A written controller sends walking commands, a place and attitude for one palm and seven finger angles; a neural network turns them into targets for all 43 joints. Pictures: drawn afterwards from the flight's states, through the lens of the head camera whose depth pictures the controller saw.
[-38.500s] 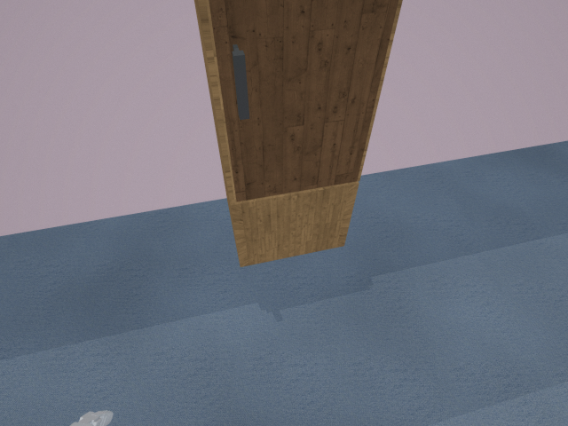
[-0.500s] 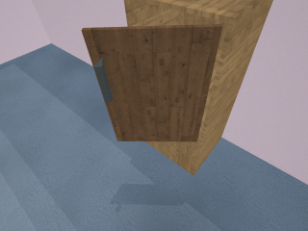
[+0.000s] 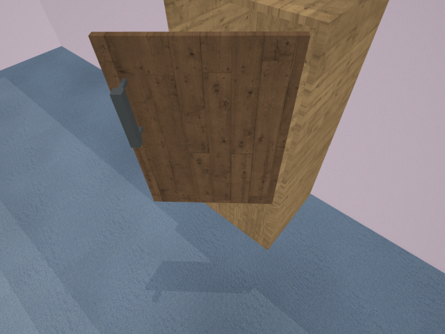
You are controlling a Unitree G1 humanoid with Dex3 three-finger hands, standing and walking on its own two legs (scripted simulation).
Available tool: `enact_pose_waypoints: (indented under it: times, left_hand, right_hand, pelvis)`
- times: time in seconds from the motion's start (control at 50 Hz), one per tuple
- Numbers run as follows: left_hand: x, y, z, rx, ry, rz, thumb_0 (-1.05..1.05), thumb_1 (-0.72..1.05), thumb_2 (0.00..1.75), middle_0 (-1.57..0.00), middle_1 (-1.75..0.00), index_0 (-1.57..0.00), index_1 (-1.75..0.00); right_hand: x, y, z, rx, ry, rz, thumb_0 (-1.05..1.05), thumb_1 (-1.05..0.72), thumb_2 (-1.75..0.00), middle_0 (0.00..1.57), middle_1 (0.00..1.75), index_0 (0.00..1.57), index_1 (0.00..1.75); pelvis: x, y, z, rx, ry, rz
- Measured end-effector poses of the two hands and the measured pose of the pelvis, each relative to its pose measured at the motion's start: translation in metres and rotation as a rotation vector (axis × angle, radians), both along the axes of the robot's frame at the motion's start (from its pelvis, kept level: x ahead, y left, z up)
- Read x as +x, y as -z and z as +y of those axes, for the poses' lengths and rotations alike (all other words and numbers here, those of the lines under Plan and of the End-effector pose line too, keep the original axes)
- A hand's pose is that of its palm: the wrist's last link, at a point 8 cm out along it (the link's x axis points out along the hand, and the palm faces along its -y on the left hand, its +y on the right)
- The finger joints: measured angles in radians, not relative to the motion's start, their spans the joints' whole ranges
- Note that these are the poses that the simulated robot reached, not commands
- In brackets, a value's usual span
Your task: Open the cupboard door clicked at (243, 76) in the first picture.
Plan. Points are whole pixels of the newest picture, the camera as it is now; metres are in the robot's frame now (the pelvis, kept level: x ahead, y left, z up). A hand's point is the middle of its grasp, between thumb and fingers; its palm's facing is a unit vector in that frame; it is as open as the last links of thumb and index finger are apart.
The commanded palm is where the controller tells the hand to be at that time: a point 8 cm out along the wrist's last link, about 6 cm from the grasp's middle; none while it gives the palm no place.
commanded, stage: come to a stop and stand still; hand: left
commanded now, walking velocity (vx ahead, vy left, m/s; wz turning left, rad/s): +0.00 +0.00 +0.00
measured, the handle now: (130, 114) +0.55 +0.25 +0.07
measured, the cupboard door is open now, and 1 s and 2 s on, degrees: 38 38 38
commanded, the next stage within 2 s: look again from close up in 0.42 s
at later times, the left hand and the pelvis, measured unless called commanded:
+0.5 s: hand out of the picture +0.04 +0.16 -0.17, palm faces +0.03 -0.97 -0.22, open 7.3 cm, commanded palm none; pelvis +0.02 -0.02 +0.00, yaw +1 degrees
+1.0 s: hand out of the picture +0.03 +0.16 -0.17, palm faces +0.05 -0.98 -0.21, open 7.3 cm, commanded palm none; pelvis +0.02 -0.02 +0.00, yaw +1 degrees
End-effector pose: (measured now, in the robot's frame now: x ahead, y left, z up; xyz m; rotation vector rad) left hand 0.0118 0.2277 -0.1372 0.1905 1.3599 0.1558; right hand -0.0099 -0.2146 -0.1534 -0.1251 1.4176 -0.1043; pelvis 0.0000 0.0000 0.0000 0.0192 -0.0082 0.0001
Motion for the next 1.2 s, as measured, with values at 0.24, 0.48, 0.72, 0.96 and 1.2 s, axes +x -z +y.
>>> enact_pose_waypoints:
  times: [0.24,0.48,0.72,0.96,1.2]
  left_hand:
    - [0.017,0.0,-0.009,0.004,-0.011,-0.02,0.01,0.93,0.9,-0.2,-0.3,-0.2,-0.3]
    - [0.021,0.001,-0.015,-0.002,-0.025,-0.02,0.0,0.92,0.9,-0.2,-0.3,-0.2,-0.3]
    - [0.019,0.002,-0.017,-0.009,-0.033,-0.011,0.0,0.92,0.9,-0.2,-0.3,-0.2,-0.3]
    - [0.015,0.003,-0.016,-0.013,-0.042,-0.02,0.0,0.91,0.9,-0.2,-0.3,-0.2,-0.3]
    - [0.029,-0.015,-0.006,-0.005,-0.129,-0.191,0.01,0.92,0.9,-0.2,-0.3,-0.21,-0.3]
  right_hand:
    - [0.025,-0.001,-0.013,-0.011,-0.011,-0.021,0.0,-0.92,-0.89,0.2,0.3,0.2,0.3]
    - [0.04,-0.003,-0.023,-0.028,-0.023,-0.035,0.0,-0.91,-0.89,0.2,0.3,0.2,0.3]
    - [0.04,-0.005,-0.024,-0.033,-0.025,-0.028,0.0,-0.91,-0.89,0.2,0.3,0.2,0.3]
    - [0.034,-0.006,-0.02,-0.033,-0.024,-0.02,0.0,-0.91,-0.89,0.2,0.3,0.2,0.3]
    - [0.034,-0.01,-0.02,-0.056,-0.018,-0.106,0.01,-0.92,-0.89,0.2,0.3,0.2,0.3]
  pelvis:
    - [0.012,0.0,-0.011,-0.002,-0.005,0.005]
    - [0.019,-0.001,-0.018,-0.005,-0.01,0.006]
    - [0.022,-0.001,-0.019,-0.006,-0.011,0.007]
    - [0.02,-0.002,-0.018,-0.008,-0.016,0.001]
    - [0.011,0.0,-0.011,-0.017,-0.012,0.001]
